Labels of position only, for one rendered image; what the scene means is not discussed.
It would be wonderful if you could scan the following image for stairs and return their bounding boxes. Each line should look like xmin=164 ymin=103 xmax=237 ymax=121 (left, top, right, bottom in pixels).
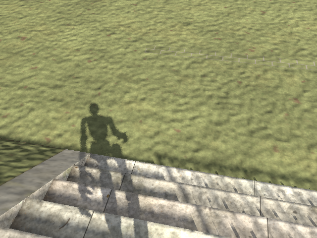
xmin=0 ymin=153 xmax=317 ymax=238

